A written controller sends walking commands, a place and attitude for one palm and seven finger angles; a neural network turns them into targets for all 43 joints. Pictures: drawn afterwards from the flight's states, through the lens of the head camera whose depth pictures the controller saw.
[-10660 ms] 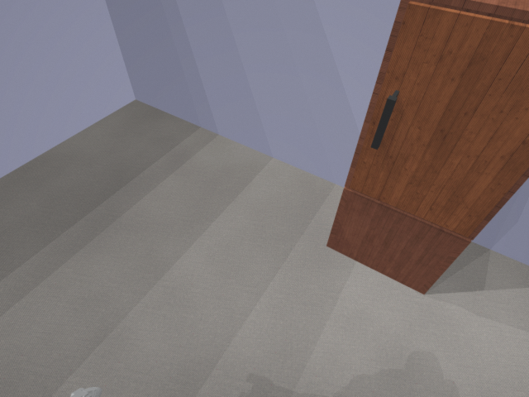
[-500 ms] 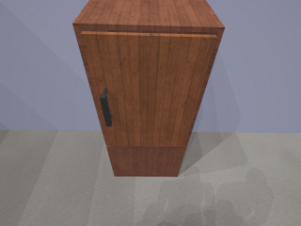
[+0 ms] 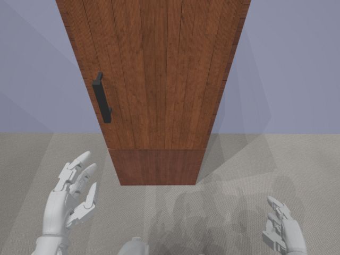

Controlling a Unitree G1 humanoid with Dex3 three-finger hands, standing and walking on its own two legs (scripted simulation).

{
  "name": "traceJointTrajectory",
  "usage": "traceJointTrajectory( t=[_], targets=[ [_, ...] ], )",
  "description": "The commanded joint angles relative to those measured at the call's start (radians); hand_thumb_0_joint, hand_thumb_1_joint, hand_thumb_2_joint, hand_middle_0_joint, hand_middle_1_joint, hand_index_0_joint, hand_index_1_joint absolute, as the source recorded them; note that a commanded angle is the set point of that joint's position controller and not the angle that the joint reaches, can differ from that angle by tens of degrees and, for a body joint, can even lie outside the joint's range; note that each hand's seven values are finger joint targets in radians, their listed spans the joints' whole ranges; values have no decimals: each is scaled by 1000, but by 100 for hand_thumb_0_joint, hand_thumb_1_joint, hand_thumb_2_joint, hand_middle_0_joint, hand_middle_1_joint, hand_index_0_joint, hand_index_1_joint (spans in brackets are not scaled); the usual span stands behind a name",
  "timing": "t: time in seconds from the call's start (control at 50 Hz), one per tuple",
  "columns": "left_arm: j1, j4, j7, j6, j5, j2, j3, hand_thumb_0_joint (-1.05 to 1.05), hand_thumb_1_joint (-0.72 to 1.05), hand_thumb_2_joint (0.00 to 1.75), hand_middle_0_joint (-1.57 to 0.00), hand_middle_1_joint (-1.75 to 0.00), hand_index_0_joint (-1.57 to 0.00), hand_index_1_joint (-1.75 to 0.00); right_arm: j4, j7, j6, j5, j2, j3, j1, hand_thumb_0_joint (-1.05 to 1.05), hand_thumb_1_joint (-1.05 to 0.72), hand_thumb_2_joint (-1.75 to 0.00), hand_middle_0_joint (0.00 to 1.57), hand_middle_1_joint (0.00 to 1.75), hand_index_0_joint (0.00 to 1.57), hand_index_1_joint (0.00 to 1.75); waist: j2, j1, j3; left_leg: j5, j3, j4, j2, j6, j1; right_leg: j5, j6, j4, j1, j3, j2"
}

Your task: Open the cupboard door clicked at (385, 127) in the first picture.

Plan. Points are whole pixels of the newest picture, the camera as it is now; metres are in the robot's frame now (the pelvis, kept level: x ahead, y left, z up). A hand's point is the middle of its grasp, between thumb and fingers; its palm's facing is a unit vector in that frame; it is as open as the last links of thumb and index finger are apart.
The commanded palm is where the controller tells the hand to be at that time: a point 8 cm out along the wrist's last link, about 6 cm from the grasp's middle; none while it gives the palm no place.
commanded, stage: raise the hand with hooked fingers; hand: left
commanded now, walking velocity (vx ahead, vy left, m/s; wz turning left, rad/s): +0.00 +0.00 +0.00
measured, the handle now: (104, 99) +0.54 +0.23 +0.04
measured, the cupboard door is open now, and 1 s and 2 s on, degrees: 0 0 0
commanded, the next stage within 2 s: move the hooked fingers beside the handle in 1.78 s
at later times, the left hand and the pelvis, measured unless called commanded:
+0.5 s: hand (80, 202) +0.23 +0.21 +0.01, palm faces +0.06 -1.00 -0.05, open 11.0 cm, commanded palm +0.20 +0.27 +0.02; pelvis +0.01 -0.02 -0.03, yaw +0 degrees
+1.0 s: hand (57, 185) +0.26 +0.27 +0.03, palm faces +0.08 -1.00 -0.05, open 13.7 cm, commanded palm +0.24 +0.32 +0.04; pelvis +0.01 +0.01 -0.01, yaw +0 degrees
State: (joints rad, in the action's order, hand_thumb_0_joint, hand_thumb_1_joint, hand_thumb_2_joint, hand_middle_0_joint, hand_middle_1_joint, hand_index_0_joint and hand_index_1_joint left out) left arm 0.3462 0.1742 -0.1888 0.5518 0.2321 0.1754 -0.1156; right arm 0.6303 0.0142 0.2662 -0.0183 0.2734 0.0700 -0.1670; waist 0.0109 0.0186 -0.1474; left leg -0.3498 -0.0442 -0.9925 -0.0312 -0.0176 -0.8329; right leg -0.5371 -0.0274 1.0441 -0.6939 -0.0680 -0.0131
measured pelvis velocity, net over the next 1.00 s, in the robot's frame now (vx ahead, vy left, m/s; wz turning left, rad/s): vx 0.01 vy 0.01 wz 0.00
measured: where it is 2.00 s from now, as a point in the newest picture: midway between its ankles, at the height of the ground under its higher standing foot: outside the picture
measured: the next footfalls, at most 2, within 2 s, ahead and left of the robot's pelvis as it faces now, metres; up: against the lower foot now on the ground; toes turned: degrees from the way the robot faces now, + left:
none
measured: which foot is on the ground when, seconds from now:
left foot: down 0.00-1.00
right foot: down 0.00-1.00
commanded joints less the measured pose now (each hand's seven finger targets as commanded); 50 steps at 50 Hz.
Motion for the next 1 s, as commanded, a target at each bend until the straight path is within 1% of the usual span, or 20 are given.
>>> traceJointTrajectory(
  t=[0.0, 0.04, 0.1, 0.12, 0.16, 0.2, 0.24, 0.28, 0.32, 0.36, 0.42, 0.52, 0.54, 0.58, 0.62, 0.66, 0.72, 0.76, 0.9, 0.98],
  targets=[
    [273, -185, -110, 24, 62, 127, -150, 0, 50, 73, -23, -55, -23, -55, -274, -7, -4, -9, 86, 44, 116, 0, -90, -90, 20, 30, 20, 30, -41, -121, -180, 61, 12, -7, 47, 6, 81, 150, -4, -95, -39, 76, 10],
    [172, -330, -73, -25, 66, 158, -162, 0, 46, 71, -23, -58, -23, -58, -293, 12, -35, -8, 76, 40, 89, 0, -90, -90, 20, 30, 20, 30, -77, -88, -197, 56, 26, -34, 36, -3, 80, 155, 6, -98, -62, 103, 18],
    [82, -502, -12, 12, 39, 176, -171, 0, 39, 68, -24, -63, -24, -63, -267, 36, -56, 3, 47, 33, 29, 0, -90, -90, 20, 30, 20, 30, -134, -37, -215, 130, 49, -82, 12, -14, 116, 278, 14, -80, -93, 100, 27],
    [13, -540, -12, 35, 39, 187, -158, 0, 36, 67, -24, -64, -24, -64, -250, 43, -59, 13, 50, 25, 4, 0, -90, -90, 20, 30, 20, 30, -87, -1, -210, 135, 64, -112, 5, -19, 91, 303, 23, -65, -116, 102, 34],
    [-17, -510, -40, 76, 40, 171, -134, 0, 32, 65, -24, -68, -24, -68, -215, 56, -53, 15, 49, 18, -1, 0, -90, -90, 20, 30, 20, 30, -114, 22, -196, 130, 71, -152, 0, -18, 70, 298, 25, -61, -162, 108, 31],
    [-41, -445, -97, 79, 57, 174, -126, 0, 27, 63, -25, -70, -25, -70, -189, 64, -40, 11, 62, 8, 3, 0, -90, -90, 20, 30, 20, 30, -108, 40, -168, 88, 78, -170, -5, -17, 38, 229, 25, -73, -202, 108, 35],
    [-47, -383, -161, 34, 85, 195, -139, 0, 22, 61, -25, -74, -25, -74, -179, 74, -27, 3, 74, 0, 5, 0, -90, -90, 20, 30, 20, 30, -94, 35, -191, 80, 81, -180, -5, -20, 19, 213, 28, -85, -180, 126, 32],
    [0, -316, -198, -41, 112, 215, -185, 0, 18, 59, -25, -76, -25, -76, -180, 82, -25, -10, 78, 0, 14, 0, -90, -90, 20, 30, 20, 30, -48, 10, -239, 85, 77, -167, -2, -21, 7, 230, 46, -112, -113, 152, 18],
    [25, -269, -212, -114, 137, 239, -236, 0, 13, 57, -25, -80, -25, -80, -184, 85, -25, -17, 76, -1, 26, 0, -90, -90, 20, 30, 20, 30, -44, -24, -266, 112, 83, -146, 1, -20, 17, 267, 55, -119, -54, 158, 12],
    [40, -303, -195, -148, 149, 258, -287, 0, 8, 55, -26, -82, -26, -82, -190, 84, -29, -18, 68, 1, 24, 0, -90, -90, 20, 30, 20, 30, -20, -44, -318, 150, 80, -121, 2, -19, 38, 348, 67, -117, 8, 154, -3],
    [49, -273, -153, -145, 150, 256, -316, 0, 1, 52, -26, -87, -26, -87, -182, 80, -33, -13, 56, 4, 27, 0, -90, -90, 20, 30, 20, 30, 20, -58, -282, 175, 87, -93, 2, -16, 44, 395, 63, -102, 7, 122, 5],
    [6, -243, -123, -68, 129, 240, -279, 0, -10, 47, -27, -94, -27, -94, -167, 73, -27, -10, 76, 12, -1, 0, -90, -90, 20, 30, 20, 30, 7, -30, -216, 136, 82, -60, 1, -15, 69, 283, 46, -100, -90, 83, 20],
    [-12, -252, -126, -54, 128, 237, -268, 0, -13, 46, -27, -96, -27, -96, -169, 72, -25, -10, 81, 11, -11, 0, -90, -90, 20, 30, 20, 30, -18, -27, -224, 125, 78, -49, 4, -15, 80, 249, 40, -102, -100, 76, 21],
    [-24, -231, -129, -44, 125, 241, -262, 0, -17, 44, -28, -99, -28, -99, -170, 72, -23, -13, 91, 12, -23, 0, -90, -90, 20, 30, 20, 30, -39, -22, -209, 96, 75, -26, 3, -16, 102, 172, 28, -113, -130, 56, 30],
    [-66, -205, -133, -45, 133, 265, -276, 0, -22, 42, -28, -102, -28, -102, -175, 76, -24, -16, 103, 12, -29, 0, -90, -90, 20, 30, 20, 30, -14, -18, -193, 62, 77, -22, 3, -19, 88, 113, 27, -128, -137, 66, 35],
    [-93, -215, -136, -38, 133, 280, -284, 0, -27, 40, -28, -105, -28, -105, -179, 79, -24, -18, 108, 10, -41, 0, -90, -90, 20, 30, 20, 30, -55, -21, -212, 58, 71, -6, 4, -19, 116, 101, 22, -137, -131, 64, 34],
    [-136, -233, -132, -40, 128, 318, -303, 0, -34, 37, -29, -110, -29, -110, -185, 79, -25, -16, 117, 5, -52, 0, -90, -90, 20, 30, 20, 30, -99, -27, -233, 70, 84, 23, -1, -18, 172, 122, 10, -119, -133, 30, 48],
    [-143, -240, -131, -43, 128, 310, -296, 0, -38, 35, -29, -112, -29, -112, -187, 76, -25, -17, 116, 2, -53, 0, -90, -90, 20, 30, 20, 30, -131, -27, -248, 89, 87, 40, -1, -14, 215, 148, 8, -122, -130, 18, 49],
    [-234, -135, -152, -103, 124, 329, -302, 0, -50, 30, -30, -120, -30, -120, -200, 71, -43, -18, 134, -14, -67, 0, -90, -90, 20, 30, 20, 30, -109, -9, -184, 29, 108, 84, -3, -8, 224, 121, 7, -147, -143, -6, 58],
    [-317, -130, -180, -113, 126, 358, -315, 0, -50, 30, -30, -120, -30, -120, -206, 72, -44, -18, 139, -21, -71, 0, -90, -90, 20, 30, 20, 30, -137, -9, -219, 42, 116, 93, -5, -4, 269, 130, 2, -148, -135, -9, 59]
  ],
)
